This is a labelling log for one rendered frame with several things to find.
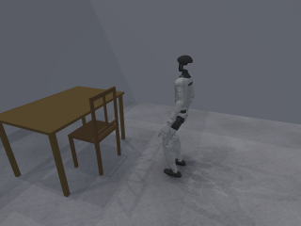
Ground robot left upper arm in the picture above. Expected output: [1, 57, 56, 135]
[175, 78, 185, 107]

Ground left robot forearm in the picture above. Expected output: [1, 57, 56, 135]
[166, 101, 182, 126]

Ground left robot thigh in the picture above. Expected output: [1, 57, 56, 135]
[162, 117, 182, 151]

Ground chair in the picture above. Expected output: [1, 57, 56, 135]
[68, 87, 121, 176]

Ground right robot forearm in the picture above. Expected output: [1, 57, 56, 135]
[186, 97, 194, 111]

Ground left robot hand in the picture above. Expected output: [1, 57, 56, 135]
[158, 124, 171, 140]

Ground table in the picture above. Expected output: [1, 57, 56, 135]
[0, 86, 125, 197]

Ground robot right upper arm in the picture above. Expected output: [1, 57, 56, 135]
[190, 75, 195, 99]

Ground robot torso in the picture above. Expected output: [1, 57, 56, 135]
[174, 75, 193, 123]

